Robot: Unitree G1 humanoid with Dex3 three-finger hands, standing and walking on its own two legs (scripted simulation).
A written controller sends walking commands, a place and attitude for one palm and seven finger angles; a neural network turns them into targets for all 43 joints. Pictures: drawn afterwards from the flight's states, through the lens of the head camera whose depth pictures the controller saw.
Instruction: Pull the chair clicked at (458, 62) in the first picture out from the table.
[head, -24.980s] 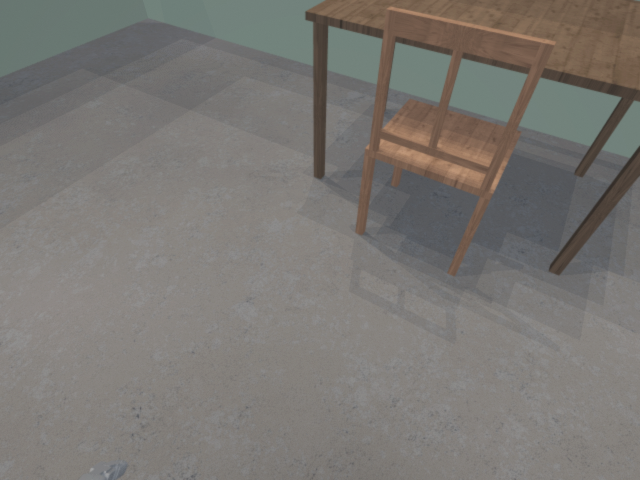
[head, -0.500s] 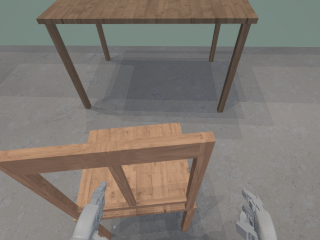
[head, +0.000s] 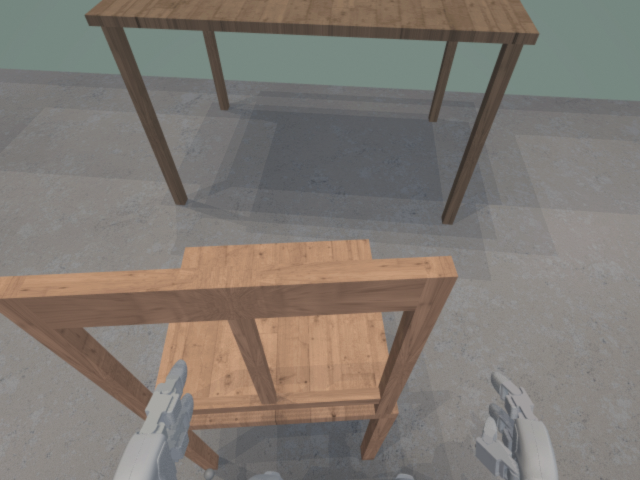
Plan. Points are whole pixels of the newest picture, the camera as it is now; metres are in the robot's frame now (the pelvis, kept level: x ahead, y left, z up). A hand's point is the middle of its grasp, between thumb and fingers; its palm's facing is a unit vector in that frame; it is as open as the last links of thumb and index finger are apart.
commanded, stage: draw the hand back to the body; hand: left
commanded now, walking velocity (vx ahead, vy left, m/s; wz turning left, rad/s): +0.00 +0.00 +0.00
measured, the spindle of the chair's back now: (257, 364) +0.27 +0.11 -0.03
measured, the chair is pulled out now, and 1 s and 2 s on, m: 0.68 0.68 0.68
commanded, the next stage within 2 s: step back with the hand held close in 1.44 s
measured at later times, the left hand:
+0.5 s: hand (138, 449) +0.15 +0.18 +0.09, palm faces +0.04 -0.94 -0.35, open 16.2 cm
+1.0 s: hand (93, 417) +0.16 +0.22 +0.11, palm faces +0.13 -0.83 -0.54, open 8.2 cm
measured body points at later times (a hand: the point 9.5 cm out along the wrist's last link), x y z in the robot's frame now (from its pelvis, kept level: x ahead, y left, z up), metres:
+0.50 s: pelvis +0.00 +0.00 +0.03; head +0.01 -0.02 +0.47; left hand +0.14 +0.23 +0.12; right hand +0.18 -0.23 -0.05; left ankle -0.01 +0.13 -0.67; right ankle +0.01 -0.13 -0.67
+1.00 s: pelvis +0.02 -0.02 +0.06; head +0.03 -0.06 +0.51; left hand +0.15 +0.26 +0.15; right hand +0.22 -0.23 -0.03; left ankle -0.01 +0.13 -0.67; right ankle +0.01 -0.13 -0.67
